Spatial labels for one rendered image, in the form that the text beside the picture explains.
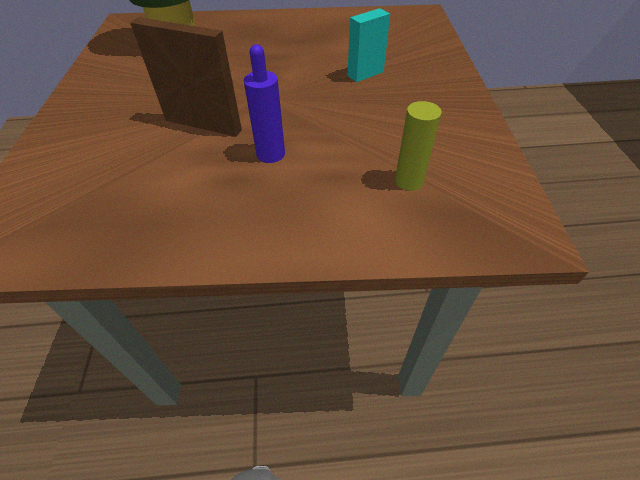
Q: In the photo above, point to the table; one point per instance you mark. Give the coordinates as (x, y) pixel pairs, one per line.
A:
(103, 199)

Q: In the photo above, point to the potted plant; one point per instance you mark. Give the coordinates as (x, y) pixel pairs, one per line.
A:
(175, 11)

